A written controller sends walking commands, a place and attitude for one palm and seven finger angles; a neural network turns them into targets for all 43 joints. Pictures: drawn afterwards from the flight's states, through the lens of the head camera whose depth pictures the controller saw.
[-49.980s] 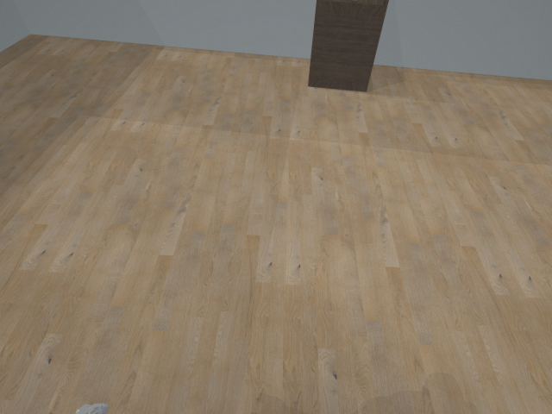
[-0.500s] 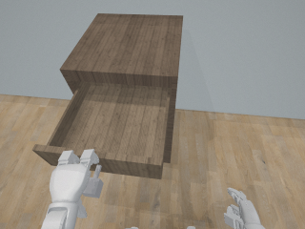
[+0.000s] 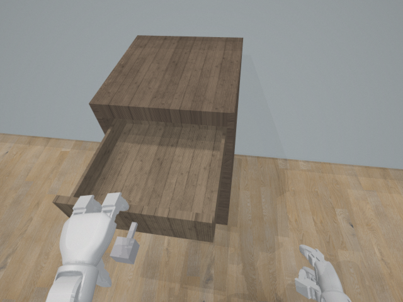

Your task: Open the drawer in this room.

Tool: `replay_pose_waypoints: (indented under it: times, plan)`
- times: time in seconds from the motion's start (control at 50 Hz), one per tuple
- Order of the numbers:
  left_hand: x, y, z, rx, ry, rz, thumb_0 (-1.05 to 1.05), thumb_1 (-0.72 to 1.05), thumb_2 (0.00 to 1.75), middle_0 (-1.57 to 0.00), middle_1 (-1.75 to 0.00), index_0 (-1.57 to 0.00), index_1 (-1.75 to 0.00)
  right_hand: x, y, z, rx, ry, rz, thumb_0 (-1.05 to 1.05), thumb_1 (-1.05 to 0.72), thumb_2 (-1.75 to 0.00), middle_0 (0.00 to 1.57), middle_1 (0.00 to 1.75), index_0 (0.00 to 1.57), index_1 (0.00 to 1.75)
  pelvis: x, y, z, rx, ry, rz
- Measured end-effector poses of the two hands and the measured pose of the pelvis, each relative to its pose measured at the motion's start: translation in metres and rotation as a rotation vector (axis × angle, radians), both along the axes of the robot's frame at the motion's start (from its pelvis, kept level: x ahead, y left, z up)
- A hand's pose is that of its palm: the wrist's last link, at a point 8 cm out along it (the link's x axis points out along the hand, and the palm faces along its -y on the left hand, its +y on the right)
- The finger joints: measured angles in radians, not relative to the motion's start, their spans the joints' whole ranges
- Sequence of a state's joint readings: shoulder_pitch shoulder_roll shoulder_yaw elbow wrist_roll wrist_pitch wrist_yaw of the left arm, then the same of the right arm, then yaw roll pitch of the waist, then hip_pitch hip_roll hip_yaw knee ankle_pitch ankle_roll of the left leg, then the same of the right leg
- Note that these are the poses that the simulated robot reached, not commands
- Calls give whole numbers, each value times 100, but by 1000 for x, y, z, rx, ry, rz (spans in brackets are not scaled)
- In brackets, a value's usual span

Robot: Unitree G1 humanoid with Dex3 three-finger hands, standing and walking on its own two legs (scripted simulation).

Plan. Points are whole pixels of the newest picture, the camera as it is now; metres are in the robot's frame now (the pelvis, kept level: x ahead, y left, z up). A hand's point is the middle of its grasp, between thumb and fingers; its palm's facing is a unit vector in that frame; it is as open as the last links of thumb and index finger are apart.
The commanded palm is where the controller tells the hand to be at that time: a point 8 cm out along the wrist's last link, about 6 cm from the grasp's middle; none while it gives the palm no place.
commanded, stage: lift the hand off the handle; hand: left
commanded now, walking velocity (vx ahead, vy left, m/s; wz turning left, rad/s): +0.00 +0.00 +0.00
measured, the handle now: (128, 240) +0.26 +0.22 -0.10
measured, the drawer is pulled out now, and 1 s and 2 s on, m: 0.30 0.30 0.30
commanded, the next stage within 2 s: draw the hand back to the body in 0.68 s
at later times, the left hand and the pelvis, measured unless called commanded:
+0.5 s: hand (97, 229) +0.23 +0.23 +0.05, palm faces +0.04 -0.10 -0.99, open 13.8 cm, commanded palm +0.20 +0.22 +0.11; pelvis +0.00 +0.00 +0.01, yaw +0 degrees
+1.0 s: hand (86, 225) +0.22 +0.24 +0.07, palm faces +0.06 -0.10 -0.99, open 13.8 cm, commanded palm +0.20 +0.24 +0.13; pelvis +0.01 +0.01 +0.02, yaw -1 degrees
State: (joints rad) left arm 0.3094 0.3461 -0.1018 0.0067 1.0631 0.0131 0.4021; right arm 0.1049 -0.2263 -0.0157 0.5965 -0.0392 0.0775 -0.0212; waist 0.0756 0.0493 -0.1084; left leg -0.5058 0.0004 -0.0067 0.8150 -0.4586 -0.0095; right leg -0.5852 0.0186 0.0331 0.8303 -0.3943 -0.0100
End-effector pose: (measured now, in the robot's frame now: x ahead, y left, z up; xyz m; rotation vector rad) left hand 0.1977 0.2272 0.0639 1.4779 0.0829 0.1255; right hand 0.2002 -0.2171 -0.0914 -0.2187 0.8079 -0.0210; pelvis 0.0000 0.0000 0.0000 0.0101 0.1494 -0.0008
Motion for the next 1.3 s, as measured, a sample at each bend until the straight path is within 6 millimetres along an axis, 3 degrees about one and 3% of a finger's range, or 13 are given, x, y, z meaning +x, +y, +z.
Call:
replay_pose_waypoints:
  times: [0.28, 0.62, 0.8, 0.92, 1.1, 1.3]
  plan:
    - [9, -11, 22, -14, -14, -41, 0, -48, 30, -32, -120, -32, -120, -3, -2, 7, 16, -3, -8, 1, -91, -90, 20, 30, 20, 30, 1, -3, 8, 4, -26, -7]
    - [9, 3, 43, -13, -1, -29, 0, -49, 30, -32, -120, -32, -120, 5, 1, 16, 5, -6, 7, 1, -91, -90, 20, 30, 20, 30, 3, -1, 17, 1, -56, 0]
    - [14, 4, 42, -30, 11, -43, 0, -49, 30, -32, -120, -32, -120, 9, 9, 20, 16, -10, 15, 1, -91, -90, 20, 30, 20, 30, 6, 4, 19, -3, -52, -7]
    - [8, 5, 50, -24, -12, -58, 0, -48, 30, -32, -120, -32, -120, 9, 13, 21, 24, -7, 15, 1, -91, -90, 20, 30, 20, 30, 9, 7, 20, -5, -53, -15]
    - [-1, 24, 65, -6, -7, 6, 0, -49, 30, -32, -120, -32, -120, 12, 19, 22, 30, 0, 30, 1, -91, -90, 20, 30, 20, 30, 11, 10, 22, -8, -71, -7]
    - [-10, 26, 82, -3, -6, -27, 0, -49, 30, -32, -120, -32, -120, 21, 22, 32, 26, -33, 50, 2, -91, -90, 20, 30, 20, 30, 12, 12, 25, -13, -84, -7]
